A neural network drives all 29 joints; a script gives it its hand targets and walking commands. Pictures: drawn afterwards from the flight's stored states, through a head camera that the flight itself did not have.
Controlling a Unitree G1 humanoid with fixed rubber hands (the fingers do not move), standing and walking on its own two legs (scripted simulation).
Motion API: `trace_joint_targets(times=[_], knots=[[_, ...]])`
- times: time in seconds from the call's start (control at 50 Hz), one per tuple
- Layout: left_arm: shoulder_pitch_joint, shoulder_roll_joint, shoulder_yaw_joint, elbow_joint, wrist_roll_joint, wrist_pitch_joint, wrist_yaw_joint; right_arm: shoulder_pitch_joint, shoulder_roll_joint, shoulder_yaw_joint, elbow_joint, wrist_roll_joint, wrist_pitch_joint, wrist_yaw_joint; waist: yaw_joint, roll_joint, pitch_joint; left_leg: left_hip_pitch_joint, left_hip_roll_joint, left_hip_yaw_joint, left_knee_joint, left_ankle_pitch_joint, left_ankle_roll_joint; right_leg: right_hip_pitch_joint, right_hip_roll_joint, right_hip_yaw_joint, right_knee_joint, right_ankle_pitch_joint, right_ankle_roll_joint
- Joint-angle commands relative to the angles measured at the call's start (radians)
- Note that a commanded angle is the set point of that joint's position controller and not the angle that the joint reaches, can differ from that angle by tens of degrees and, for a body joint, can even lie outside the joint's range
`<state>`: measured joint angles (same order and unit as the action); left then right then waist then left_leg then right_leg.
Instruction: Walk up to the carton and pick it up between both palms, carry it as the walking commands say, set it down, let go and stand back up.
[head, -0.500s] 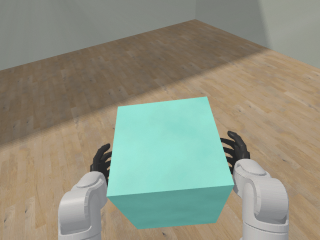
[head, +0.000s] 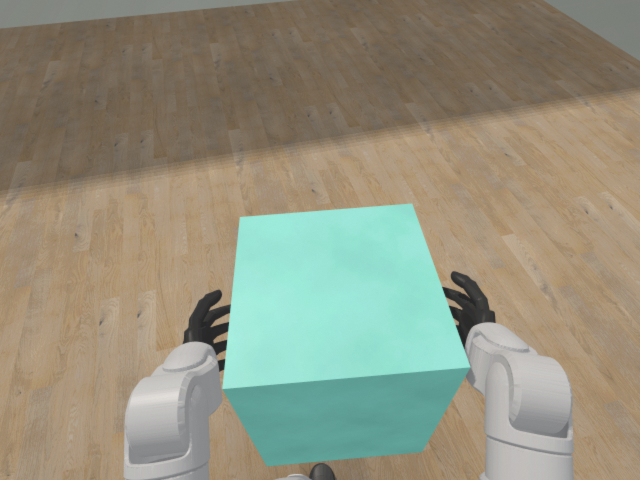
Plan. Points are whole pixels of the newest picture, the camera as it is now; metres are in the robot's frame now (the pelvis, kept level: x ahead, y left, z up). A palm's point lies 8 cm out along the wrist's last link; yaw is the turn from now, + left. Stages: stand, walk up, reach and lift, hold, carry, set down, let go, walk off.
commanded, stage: carry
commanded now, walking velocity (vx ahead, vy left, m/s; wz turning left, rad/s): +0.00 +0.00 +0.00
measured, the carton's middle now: (336, 341) +0.30 +0.02 -0.02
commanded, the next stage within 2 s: none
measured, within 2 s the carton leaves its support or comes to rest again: neither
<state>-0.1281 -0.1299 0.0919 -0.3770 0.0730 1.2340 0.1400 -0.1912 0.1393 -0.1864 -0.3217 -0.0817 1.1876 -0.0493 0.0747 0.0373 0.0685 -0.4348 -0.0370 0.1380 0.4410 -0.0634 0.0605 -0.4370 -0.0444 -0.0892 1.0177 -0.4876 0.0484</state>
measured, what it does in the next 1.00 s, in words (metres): steps on the spot: right foot, then left foot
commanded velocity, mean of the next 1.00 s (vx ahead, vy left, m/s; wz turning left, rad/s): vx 0.00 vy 0.00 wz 0.00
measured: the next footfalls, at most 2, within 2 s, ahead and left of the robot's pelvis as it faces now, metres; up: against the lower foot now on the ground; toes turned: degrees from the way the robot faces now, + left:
right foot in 0.10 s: +0.07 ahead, -0.02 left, +0.00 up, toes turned -2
left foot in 0.26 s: +0.05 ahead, +0.22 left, +0.00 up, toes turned -10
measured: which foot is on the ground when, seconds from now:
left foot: down 0.00-0.10, up 0.12-0.24, down 0.26-1.00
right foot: up 0.00-0.08, down 0.10-1.00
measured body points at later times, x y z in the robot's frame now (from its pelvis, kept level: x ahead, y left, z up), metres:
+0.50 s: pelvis -0.01 +0.12 +0.00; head +0.02 +0.12 +0.45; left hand +0.27 +0.28 +0.05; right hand +0.28 -0.03 +0.05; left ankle +0.01 +0.23 -0.73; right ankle +0.03 -0.02 -0.73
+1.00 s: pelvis -0.01 +0.10 +0.01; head -0.02 +0.08 +0.45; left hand +0.26 +0.25 +0.08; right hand +0.28 -0.06 +0.07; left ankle +0.01 +0.23 -0.73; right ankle +0.03 -0.02 -0.73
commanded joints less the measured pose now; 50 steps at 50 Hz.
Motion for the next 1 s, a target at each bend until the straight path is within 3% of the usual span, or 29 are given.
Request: trace_joint_targets(times=[0.0,0.02,0.04,0.06,0.08,0.1,0.12,0.14,0.16,0.18,0.2,0.22,0.24,0.26,0.28,0.3,0.32,0.34,0.36,0.44,0.5,0.56,0.6,0.66,0.74,0.8,0.9,0.94,0.98], knots=[[-0.503,-0.887,-0.743,-0.205,-0.426,-0.048,-0.290,-0.392,0.837,0.765,-0.185,0.341,-0.001,0.220,-0.006,0.142,-0.481,0.228,0.088,-0.065,-0.192,0.156,-0.555,0.424,0.119,-0.224,-0.666,-0.144,-0.088],[-0.487,-0.850,-0.719,-0.161,-0.415,-0.046,-0.295,-0.370,0.810,0.778,-0.141,0.335,0.014,0.217,0.014,-0.091,-0.458,0.174,-0.059,0.042,0.176,0.005,-0.663,0.482,-0.013,-0.129,-0.898,-0.007,-0.178],[-0.502,-0.860,-0.698,-0.086,-0.425,-0.036,-0.299,-0.411,0.783,0.773,-0.133,0.353,0.034,0.206,-0.020,-0.666,-0.507,0.241,0.060,-0.228,0.932,-0.523,-0.409,0.196,-0.391,0.386,-0.823,0.122,-0.255],[-0.411,-0.843,-0.697,-0.006,-0.378,-0.011,-0.302,-0.422,0.759,0.756,-0.111,0.327,0.042,0.208,-0.059,-0.439,-0.391,0.111,0.109,-0.399,0.983,-0.520,-0.234,0.055,-0.355,0.371,-0.703,0.208,-0.230],[-0.380,-0.821,-0.693,0.057,-0.355,0.007,-0.317,-0.410,0.744,0.768,-0.050,0.320,0.060,0.211,-0.077,-0.259,-0.331,0.042,0.096,-0.391,0.823,-0.430,-0.093,0.032,-0.299,0.257,-0.673,0.175,-0.180],[-0.338,-0.797,-0.678,0.085,-0.328,0.038,-0.316,-0.333,0.724,0.752,0.032,0.302,0.078,0.211,-0.082,-0.125,-0.266,-0.078,0.035,-0.274,0.662,-0.410,-0.048,0.164,-0.262,0.208,-0.683,0.238,-0.170],[-0.369,-0.767,-0.656,0.070,-0.340,0.043,-0.327,-0.230,0.739,0.716,0.126,0.263,0.081,0.215,-0.078,-0.117,-0.300,-0.115,0.047,-0.225,0.467,-0.379,-0.041,0.300,-0.231,0.100,-0.638,0.328,-0.131],[-0.501,-0.783,-0.664,0.080,-0.362,0.047,-0.336,-0.235,0.726,0.671,0.196,0.247,0.078,0.211,-0.082,-0.169,-0.316,-0.091,0.043,-0.187,0.268,-0.352,-0.003,0.329,-0.196,-0.008,-0.525,0.381,-0.102],[-0.499,-0.787,-0.657,0.151,-0.339,0.057,-0.327,-0.253,0.730,0.648,0.256,0.243,0.092,0.208,-0.081,-0.207,-0.278,-0.020,0.066,-0.185,0.094,-0.328,0.011,0.255,-0.172,-0.021,-0.476,0.313,-0.091],[-0.540,-0.759,-0.657,0.133,-0.330,0.056,-0.321,-0.288,0.729,0.623,0.278,0.248,0.096,0.220,-0.072,-0.107,-0.186,0.019,0.060,-0.241,-0.045,-0.160,0.004,0.156,-0.121,-0.019,-0.445,0.162,-0.070],[-0.595,-0.749,-0.661,0.075,-0.322,0.045,-0.315,-0.375,0.762,0.651,0.228,0.287,0.088,0.230,-0.056,0.091,-0.144,0.109,0.151,-0.431,-0.016,0.180,0.012,0.003,-0.045,-0.021,-0.360,-0.004,-0.016],[-0.653,-0.778,-0.678,0.045,-0.312,0.032,-0.305,-0.441,0.806,0.678,0.200,0.324,0.076,0.248,-0.055,0.271,-0.120,0.141,0.248,-0.513,-0.075,0.395,0.020,-0.046,-0.014,-0.021,-0.287,0.004,0.028],[-0.690,-0.821,-0.685,0.024,-0.313,0.022,-0.299,-0.508,0.848,0.706,0.161,0.367,0.065,0.264,-0.058,0.324,-0.150,0.144,0.297,-0.495,-0.107,0.425,0.035,-0.016,-0.021,0.017,-0.229,-0.036,0.026],[-0.698,-0.855,-0.675,0.067,-0.298,0.016,-0.292,-0.523,0.862,0.703,0.181,0.371,0.061,0.273,-0.058,0.359,-0.176,0.125,0.307,-0.474,-0.130,0.327,0.035,-0.003,-0.015,0.035,-0.190,-0.084,0.020],[-0.715,-0.881,-0.668,0.034,-0.303,0.007,-0.288,-0.560,0.881,0.714,0.131,0.392,0.054,0.278,-0.055,0.285,-0.201,0.154,0.243,-0.427,-0.083,0.293,0.018,0.019,-0.015,0.045,-0.307,-0.003,0.020],[-0.731,-0.906,-0.682,0.026,-0.326,0.001,-0.287,-0.581,0.890,0.711,0.106,0.403,0.040,0.274,-0.052,0.295,-0.191,0.059,0.210,-0.420,-0.073,0.274,-0.008,0.102,-0.004,0.015,-0.401,0.051,0.025],[-0.801,-0.943,-0.691,-0.013,-0.357,-0.004,-0.290,-0.660,0.921,0.727,0.033,0.430,0.025,0.270,-0.059,0.237,-0.210,-0.021,0.174,-0.422,-0.093,0.137,-0.019,0.183,0.006,0.011,-0.395,0.100,0.013],[-0.789,-0.976,-0.686,-0.016,-0.372,-0.006,-0.294,-0.665,0.923,0.722,-0.007,0.425,0.019,0.261,-0.059,0.164,-0.263,-0.036,0.163,-0.401,-0.087,0.075,-0.019,0.252,-0.005,0.028,-0.434,0.171,-0.003],[-0.788,-1.011,-0.694,-0.033,-0.389,-0.008,-0.291,-0.671,0.947,0.723,-0.045,0.436,0.018,0.256,-0.055,0.150,-0.321,0.002,0.153,-0.376,-0.088,0.025,-0.013,0.281,-0.007,0.030,-0.441,0.205,-0.023],[-0.614,-1.001,-0.684,-0.122,-0.388,-0.036,-0.271,-0.618,0.959,0.770,-0.186,0.450,0.016,0.238,-0.063,-0.002,-0.647,0.400,0.144,-0.271,0.054,0.281,-0.001,0.287,-0.029,0.036,-0.557,0.409,-0.042],[-0.538,-0.944,-0.698,-0.180,-0.390,-0.036,-0.276,-0.408,0.928,0.767,-0.130,0.387,0.026,0.222,-0.068,-0.099,-0.710,0.392,0.123,-0.255,0.072,0.275,-0.004,0.338,-0.055,0.059,-0.497,0.543,-0.048],[-0.480,-0.894,-0.694,-0.125,-0.384,-0.023,-0.300,-0.330,0.886,0.755,-0.066,0.333,0.033,0.208,-0.071,-0.179,-0.621,0.329,0.147,-0.262,0.054,0.269,0.000,0.323,-0.054,0.038,-0.495,0.471,-0.024],[-0.451,-0.878,-0.692,-0.068,-0.374,-0.014,-0.317,-0.347,0.851,0.755,-0.061,0.316,0.036,0.204,-0.068,-0.141,-0.536,0.276,0.148,-0.258,0.041,0.244,-0.004,0.283,-0.065,0.057,-0.500,0.454,-0.014],[-0.536,-0.857,-0.714,-0.035,-0.363,-0.007,-0.330,-0.362,0.826,0.731,0.025,0.297,0.045,0.215,-0.061,0.030,-0.357,0.139,0.142,-0.285,-0.049,0.010,-0.013,0.212,-0.064,0.067,-0.531,0.283,-0.018],[-0.646,-0.852,-0.725,-0.021,-0.359,0.005,-0.321,-0.406,0.840,0.715,0.103,0.304,0.057,0.230,-0.060,0.128,-0.242,0.053,0.131,-0.290,-0.088,-0.125,-0.021,0.180,-0.073,0.085,-0.564,0.213,-0.028],[-0.677,-0.846,-0.695,0.015,-0.348,0.013,-0.313,-0.443,0.871,0.725,0.150,0.330,0.064,0.235,-0.055,0.091,-0.236,0.034,0.127,-0.307,-0.092,-0.157,-0.024,0.207,-0.080,0.091,-0.588,0.194,-0.038],[-0.612,-0.889,-0.652,0.007,-0.349,0.000,-0.313,-0.546,0.918,0.780,0.015,0.386,0.050,0.237,-0.067,-0.089,-0.399,0.139,0.116,-0.254,0.002,-0.023,-0.033,0.269,-0.100,0.090,-0.580,0.382,-0.051],[-0.626,-0.906,-0.650,-0.021,-0.363,-0.009,-0.316,-0.594,0.942,0.810,-0.040,0.412,0.041,0.233,-0.069,-0.125,-0.452,0.138,0.104,-0.256,0.002,-0.027,-0.035,0.312,-0.104,0.092,-0.563,0.418,-0.055],[-0.623,-0.911,-0.652,-0.069,-0.369,-0.018,-0.312,-0.570,0.934,0.810,-0.078,0.414,0.034,0.228,-0.069,-0.109,-0.498,0.158,0.098,-0.234,0.019,-0.034,-0.037,0.321,-0.110,0.104,-0.570,0.430,-0.063]])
